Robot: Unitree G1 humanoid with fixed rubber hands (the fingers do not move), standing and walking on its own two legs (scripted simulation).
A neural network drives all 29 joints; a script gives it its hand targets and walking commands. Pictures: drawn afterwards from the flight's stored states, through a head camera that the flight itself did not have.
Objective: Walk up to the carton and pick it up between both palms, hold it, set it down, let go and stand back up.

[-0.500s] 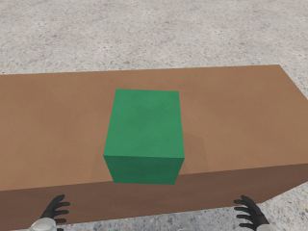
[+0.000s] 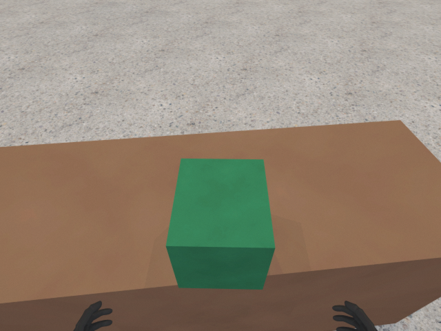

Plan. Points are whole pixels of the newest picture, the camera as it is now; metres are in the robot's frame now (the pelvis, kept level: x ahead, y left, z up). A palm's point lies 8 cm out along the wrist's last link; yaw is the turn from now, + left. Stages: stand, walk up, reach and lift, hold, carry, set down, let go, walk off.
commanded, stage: reach and lift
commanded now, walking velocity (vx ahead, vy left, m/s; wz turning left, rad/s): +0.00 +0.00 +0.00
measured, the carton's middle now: (221, 223) +0.37 +0.00 -0.03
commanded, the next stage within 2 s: none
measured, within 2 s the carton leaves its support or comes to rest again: neither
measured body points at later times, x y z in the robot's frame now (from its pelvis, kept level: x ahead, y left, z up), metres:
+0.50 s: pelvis +0.00 -0.01 +0.01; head +0.00 -0.01 +0.45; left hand +0.16 +0.21 -0.06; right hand +0.15 -0.23 -0.06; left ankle -0.03 +0.14 -0.74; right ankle +0.03 -0.16 -0.74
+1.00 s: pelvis +0.00 -0.01 +0.00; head -0.02 -0.01 +0.45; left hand +0.18 +0.18 -0.02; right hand +0.18 -0.21 -0.03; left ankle -0.03 +0.14 -0.74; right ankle +0.03 -0.16 -0.74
